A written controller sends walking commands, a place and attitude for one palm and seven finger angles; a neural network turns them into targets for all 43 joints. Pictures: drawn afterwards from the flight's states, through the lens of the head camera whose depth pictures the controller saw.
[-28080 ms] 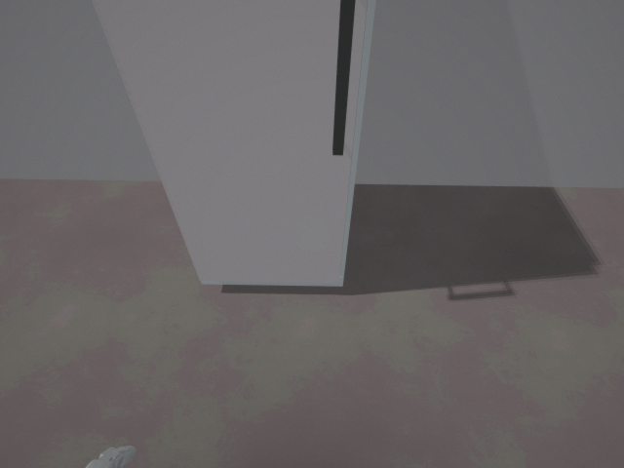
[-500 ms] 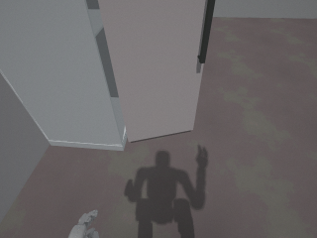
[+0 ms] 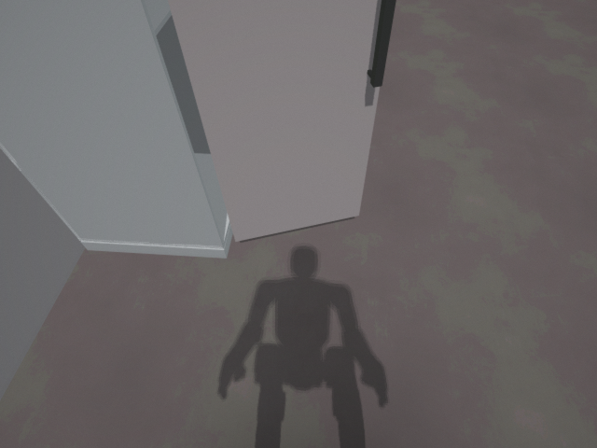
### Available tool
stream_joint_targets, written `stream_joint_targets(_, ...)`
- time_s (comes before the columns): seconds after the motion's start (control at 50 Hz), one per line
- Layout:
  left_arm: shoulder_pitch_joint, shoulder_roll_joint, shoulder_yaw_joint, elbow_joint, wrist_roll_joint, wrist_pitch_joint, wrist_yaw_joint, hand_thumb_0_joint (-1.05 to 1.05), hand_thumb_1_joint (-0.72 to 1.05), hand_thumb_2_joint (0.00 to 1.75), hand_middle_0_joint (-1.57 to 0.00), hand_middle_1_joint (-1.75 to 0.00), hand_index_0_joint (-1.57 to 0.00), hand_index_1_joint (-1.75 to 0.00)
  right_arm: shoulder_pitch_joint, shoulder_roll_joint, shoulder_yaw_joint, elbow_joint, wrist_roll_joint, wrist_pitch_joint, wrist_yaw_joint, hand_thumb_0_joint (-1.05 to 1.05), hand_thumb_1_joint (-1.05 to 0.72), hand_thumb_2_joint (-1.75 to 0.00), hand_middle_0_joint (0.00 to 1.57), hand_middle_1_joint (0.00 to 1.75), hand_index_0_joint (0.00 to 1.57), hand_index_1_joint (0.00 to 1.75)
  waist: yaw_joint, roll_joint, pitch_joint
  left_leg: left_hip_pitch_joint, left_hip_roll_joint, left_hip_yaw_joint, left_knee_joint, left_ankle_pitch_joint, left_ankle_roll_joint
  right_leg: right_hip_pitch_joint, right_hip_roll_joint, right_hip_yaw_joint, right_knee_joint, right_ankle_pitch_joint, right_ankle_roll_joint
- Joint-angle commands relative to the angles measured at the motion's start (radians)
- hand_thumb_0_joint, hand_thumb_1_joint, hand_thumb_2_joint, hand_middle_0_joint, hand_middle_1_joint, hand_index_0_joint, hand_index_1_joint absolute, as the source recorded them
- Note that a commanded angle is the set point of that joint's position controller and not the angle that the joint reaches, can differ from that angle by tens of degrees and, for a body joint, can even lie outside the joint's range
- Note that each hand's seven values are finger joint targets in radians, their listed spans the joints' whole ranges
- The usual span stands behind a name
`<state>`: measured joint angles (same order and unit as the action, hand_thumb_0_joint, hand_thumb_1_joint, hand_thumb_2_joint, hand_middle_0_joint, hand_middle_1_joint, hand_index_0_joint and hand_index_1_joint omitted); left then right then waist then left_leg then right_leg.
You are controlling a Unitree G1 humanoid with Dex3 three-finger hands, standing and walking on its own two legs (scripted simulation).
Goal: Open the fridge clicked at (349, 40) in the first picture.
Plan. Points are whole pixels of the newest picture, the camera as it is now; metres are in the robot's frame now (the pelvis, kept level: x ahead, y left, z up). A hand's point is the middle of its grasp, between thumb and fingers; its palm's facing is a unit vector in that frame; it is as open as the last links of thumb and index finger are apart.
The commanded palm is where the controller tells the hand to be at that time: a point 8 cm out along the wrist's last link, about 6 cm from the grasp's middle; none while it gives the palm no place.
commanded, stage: let the arm hang, fingers relaxed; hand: right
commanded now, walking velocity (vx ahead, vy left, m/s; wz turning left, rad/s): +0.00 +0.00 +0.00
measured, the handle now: (383, 7) +1.00 -0.12 +0.13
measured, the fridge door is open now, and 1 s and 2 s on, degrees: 71 71 71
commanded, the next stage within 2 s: look to check the result in 0.72 s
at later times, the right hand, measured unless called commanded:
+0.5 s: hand out of the picture +0.10 -0.20 -0.16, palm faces -0.07 +0.97 -0.22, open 7.4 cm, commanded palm none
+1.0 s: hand out of the picture +0.08 -0.21 -0.16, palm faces -0.09 +0.97 -0.23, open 7.4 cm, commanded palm none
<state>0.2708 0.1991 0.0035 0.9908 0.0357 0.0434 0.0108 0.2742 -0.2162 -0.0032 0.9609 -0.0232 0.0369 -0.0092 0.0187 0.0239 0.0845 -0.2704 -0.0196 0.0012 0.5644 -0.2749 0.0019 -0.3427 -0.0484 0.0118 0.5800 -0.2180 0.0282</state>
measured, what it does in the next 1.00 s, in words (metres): shifts its weight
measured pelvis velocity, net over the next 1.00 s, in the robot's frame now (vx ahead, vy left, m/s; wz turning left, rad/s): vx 0.05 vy -0.02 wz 0.05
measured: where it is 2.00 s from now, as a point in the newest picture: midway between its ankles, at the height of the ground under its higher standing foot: outside the picture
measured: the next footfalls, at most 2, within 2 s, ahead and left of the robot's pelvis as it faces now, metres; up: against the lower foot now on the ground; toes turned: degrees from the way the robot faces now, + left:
none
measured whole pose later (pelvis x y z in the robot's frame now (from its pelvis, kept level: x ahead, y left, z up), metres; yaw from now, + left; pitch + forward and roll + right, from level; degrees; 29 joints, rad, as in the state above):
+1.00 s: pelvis +0.05 -0.02 +0.01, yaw +3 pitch +0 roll +0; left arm 0.21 0.18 0.01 1.16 0.02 0.02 0.02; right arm 0.21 -0.21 0.01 1.12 -0.02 0.00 -0.02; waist 0.02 0.01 0.07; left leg -0.14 0.01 -0.06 0.41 -0.26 -0.03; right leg -0.19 -0.03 -0.06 0.42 -0.22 0.00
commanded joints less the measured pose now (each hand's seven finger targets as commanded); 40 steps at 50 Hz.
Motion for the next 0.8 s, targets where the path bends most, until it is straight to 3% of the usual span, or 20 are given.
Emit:
stream_joint_targets(0.0, -0.008, 0.139, 0.035, -0.016, -0.011, -0.033, 0.011, 0.0, 0.9, 0.9, -0.2, -0.3, -0.2, -0.3, -0.027, -0.145, -0.027, -0.004, 0.007, -0.04, -0.008, 0.0, -0.9, -0.9, 0.2, 0.3, 0.2, 0.3, -0.01, -0.069, -0.088, 0.022, 0.085, -0.117, -0.213, -0.068, 0.038, 0.06, -0.04, 0.072, -0.195, -0.094, -0.052)
stream_joint_targets(0.04, 0.013, 0.132, 0.036, 0.016, -0.01, -0.033, 0.012, 0.0, 0.9, 0.9, -0.2, -0.3, -0.2, -0.3, -0.026, -0.137, -0.023, 0.027, 0.007, -0.04, -0.009, 0.0, -0.9, -0.9, 0.2, 0.3, 0.2, 0.3, -0.004, -0.036, -0.084, 0.009, 0.094, -0.117, -0.231, -0.064, 0.037, 0.086, -0.038, 0.063, -0.197, -0.076, -0.052)
stream_joint_targets(0.2, 0.017, 0.127, 0.033, 0.083, -0.018, -0.044, 0.018, 0.0, 0.9, 0.9, -0.2, -0.3, -0.2, -0.3, -0.008, -0.128, -0.015, 0.106, 0.008, -0.041, -0.017, 0.0, -0.9, -0.9, 0.2, 0.3, 0.2, 0.3, -0.013, -0.054, -0.103, 0.053, 0.094, -0.087, -0.188, 0.105, 0.027, 0.137, -0.067, 0.061, -0.208, 0.095, -0.058)
stream_joint_targets(0.46, -0.051, 0.103, 0.03, 0.103, -0.016, -0.045, 0.015, 0.0, 0.9, 0.9, -0.2, -0.3, -0.2, -0.3, -0.056, -0.111, -0.014, 0.111, 0.002, -0.045, -0.026, 0.0, -0.9, -0.9, 0.2, 0.3, 0.2, 0.3, -0.009, -0.027, -0.099, 0.054, 0.109, -0.1, -0.175, 0.217, 0.01, 0.196, -0.062, 0.024, -0.191, 0.207, -0.048)
stream_joint_targets(0.5, -0.057, 0.105, 0.031, 0.099, -0.018, -0.045, 0.013, 0.0, 0.9, 0.9, -0.2, -0.3, -0.2, -0.3, -0.054, -0.115, -0.016, 0.108, 0.0, -0.048, -0.028, 0.0, -0.9, -0.9, 0.2, 0.3, 0.2, 0.3, -0.01, -0.009, -0.104, 0.056, 0.11, -0.101, -0.178, 0.236, 0.009, 0.207, -0.06, 0.021, -0.185, 0.221, -0.046)
stream_joint_targets(0.58, -0.075, 0.104, 0.028, 0.103, -0.015, -0.041, 0.012, 0.0, 0.9, 0.9, -0.2, -0.3, -0.2, -0.3, -0.072, -0.111, -0.015, 0.102, 0.001, -0.045, -0.026, 0.0, -0.9, -0.9, 0.2, 0.3, 0.2, 0.3, -0.007, -0.046, -0.058, 0.038, 0.106, -0.109, -0.2, 0.166, 0.008, 0.187, -0.059, 0.017, -0.215, 0.144, -0.042)
stream_joint_targets(0.7, -0.066, 0.11, 0.03, 0.107, -0.019, -0.046, 0.013, 0.0, 0.9, 0.9, -0.2, -0.3, -0.2, -0.3, -0.057, -0.117, -0.016, 0.104, 0.002, -0.052, -0.026, 0.0, -0.9, -0.9, 0.2, 0.3, 0.2, 0.3, -0.009, -0.014, -0.098, 0.064, 0.108, -0.111, -0.205, 0.219, 0.008, 0.221, -0.06, 0.013, -0.202, 0.193, -0.043)
stream_joint_targets(0.78, -0.057, 0.106, 0.026, 0.119, -0.018, -0.046, 0.016, 0.0, 0.9, 0.9, -0.2, -0.3, -0.2, -0.3, -0.055, -0.113, -0.014, 0.112, 0.004, -0.05, -0.027, 0.0, -0.9, -0.9, 0.2, 0.3, 0.2, 0.3, -0.008, -0.042, -0.08, 0.064, 0.108, -0.11, -0.208, 0.213, 0.01, 0.22, -0.063, 0.008, -0.215, 0.192, -0.043)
